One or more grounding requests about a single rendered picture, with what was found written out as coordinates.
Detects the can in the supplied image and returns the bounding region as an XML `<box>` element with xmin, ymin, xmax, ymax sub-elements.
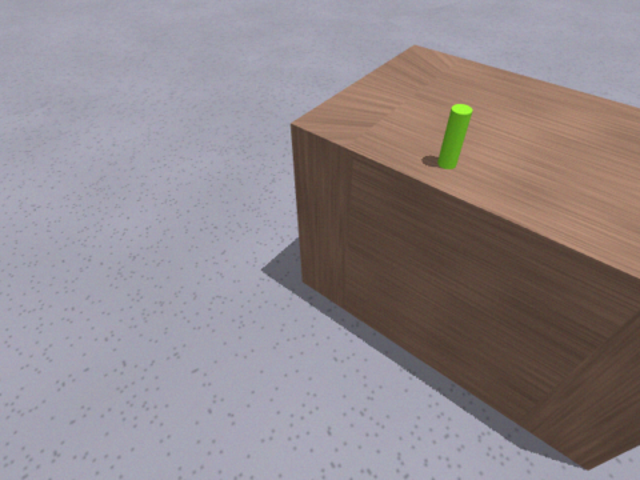
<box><xmin>438</xmin><ymin>104</ymin><xmax>473</xmax><ymax>169</ymax></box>

